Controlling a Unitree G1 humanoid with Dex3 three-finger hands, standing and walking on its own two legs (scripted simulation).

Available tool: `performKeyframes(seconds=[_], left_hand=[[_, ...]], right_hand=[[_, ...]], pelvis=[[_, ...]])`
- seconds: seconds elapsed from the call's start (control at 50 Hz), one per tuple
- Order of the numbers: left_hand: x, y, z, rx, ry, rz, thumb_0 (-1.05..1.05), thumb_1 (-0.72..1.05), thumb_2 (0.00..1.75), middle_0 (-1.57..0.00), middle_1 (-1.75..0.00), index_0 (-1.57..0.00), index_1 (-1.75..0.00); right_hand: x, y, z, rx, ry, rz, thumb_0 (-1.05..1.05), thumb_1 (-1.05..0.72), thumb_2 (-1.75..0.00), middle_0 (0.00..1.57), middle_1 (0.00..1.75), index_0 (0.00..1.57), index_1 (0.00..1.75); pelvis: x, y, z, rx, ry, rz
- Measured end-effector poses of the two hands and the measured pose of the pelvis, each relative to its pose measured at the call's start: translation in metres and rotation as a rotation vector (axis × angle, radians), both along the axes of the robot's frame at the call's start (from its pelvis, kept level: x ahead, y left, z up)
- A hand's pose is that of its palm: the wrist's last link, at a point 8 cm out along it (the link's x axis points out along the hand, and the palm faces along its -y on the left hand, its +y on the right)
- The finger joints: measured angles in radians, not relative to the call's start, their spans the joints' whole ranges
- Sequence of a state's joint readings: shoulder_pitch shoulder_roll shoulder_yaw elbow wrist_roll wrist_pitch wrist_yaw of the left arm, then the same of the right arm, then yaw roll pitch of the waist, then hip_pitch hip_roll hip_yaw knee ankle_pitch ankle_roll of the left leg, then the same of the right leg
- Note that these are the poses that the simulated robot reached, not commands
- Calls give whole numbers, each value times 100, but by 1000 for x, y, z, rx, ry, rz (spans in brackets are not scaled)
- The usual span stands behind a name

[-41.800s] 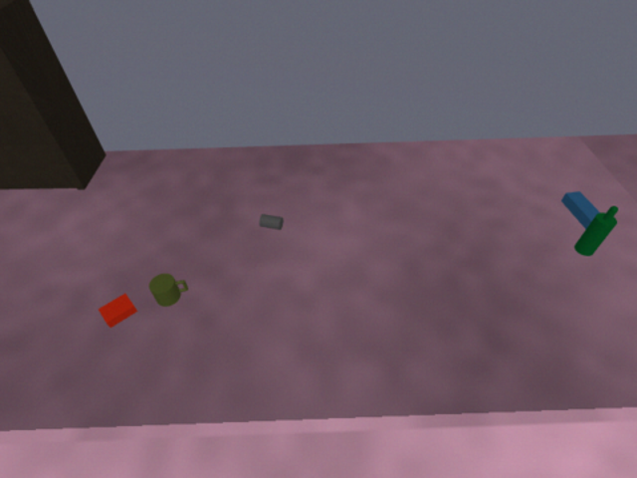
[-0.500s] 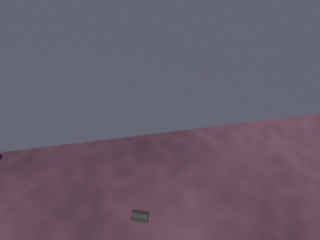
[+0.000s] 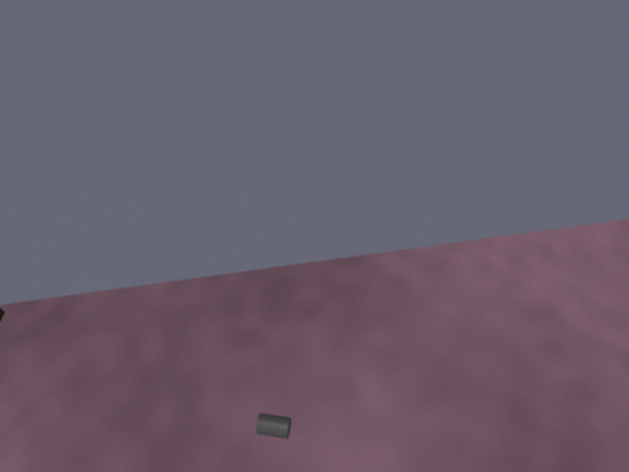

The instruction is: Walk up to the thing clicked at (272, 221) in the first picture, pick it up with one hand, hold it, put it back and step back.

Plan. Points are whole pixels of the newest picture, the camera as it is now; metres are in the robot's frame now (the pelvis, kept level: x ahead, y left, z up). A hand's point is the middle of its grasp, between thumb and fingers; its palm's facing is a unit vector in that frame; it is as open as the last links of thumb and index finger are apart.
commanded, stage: stand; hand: left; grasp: from above
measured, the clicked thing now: (273, 425) +0.41 +0.17 -0.75
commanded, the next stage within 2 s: step back in 1.40 s
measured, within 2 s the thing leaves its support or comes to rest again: neither
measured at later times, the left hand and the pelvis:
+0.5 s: hand out of the picture +0.08 +0.24 -0.16, palm faces +0.03 -0.94 -0.33, open 7.4 cm; pelvis +0.01 -0.01 +0.00, yaw +0 degrees
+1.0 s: hand out of the picture +0.08 +0.24 -0.16, palm faces +0.01 -0.94 -0.33, open 7.4 cm; pelvis +0.01 -0.01 +0.00, yaw +0 degrees
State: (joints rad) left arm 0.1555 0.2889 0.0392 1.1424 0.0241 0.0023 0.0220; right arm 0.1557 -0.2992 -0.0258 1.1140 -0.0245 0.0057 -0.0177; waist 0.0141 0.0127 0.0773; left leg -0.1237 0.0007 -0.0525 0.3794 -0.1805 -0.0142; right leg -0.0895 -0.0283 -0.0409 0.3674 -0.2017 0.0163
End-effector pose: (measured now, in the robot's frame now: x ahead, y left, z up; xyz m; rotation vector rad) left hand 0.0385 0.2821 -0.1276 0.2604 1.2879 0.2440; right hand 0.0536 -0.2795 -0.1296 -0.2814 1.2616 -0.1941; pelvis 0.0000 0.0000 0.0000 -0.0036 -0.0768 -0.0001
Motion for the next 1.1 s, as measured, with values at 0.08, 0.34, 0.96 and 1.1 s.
performKeyframes(seconds=[0.08, 0.34, 0.96, 1.1], left_hand=[[8, -2, 0, -3, -6, -6, 0, 90, 90, -20, -30, -21, -30], [29, -3, 4, -1, -33, -18, 0, 90, 90, -20, -30, -21, -30], [34, -2, 8, 9, -27, -32, 0, 90, 90, -20, -30, -21, -30], [40, -3, 10, 13, -45, -42, 0, 90, 90, -20, -30, -21, -30]], right_hand=[[2, -2, 1, -2, 4, 0, 1, -91, -90, 21, 30, 20, 30], [14, -7, 3, -8, -11, 7, 1, -91, -90, 21, 30, 20, 30], [22, -19, 5, -15, -8, 14, 1, -91, -90, 21, 30, 20, 30], [25, -20, 6, -12, -21, 17, 1, -91, -90, 21, 30, 20, 30]], pelvis=[[2, -2, 0, 0, 4, -1], [8, -4, 2, 2, 10, -6], [13, -10, 3, 4, 23, -4], [12, -12, 3, 4, 25, -3]])
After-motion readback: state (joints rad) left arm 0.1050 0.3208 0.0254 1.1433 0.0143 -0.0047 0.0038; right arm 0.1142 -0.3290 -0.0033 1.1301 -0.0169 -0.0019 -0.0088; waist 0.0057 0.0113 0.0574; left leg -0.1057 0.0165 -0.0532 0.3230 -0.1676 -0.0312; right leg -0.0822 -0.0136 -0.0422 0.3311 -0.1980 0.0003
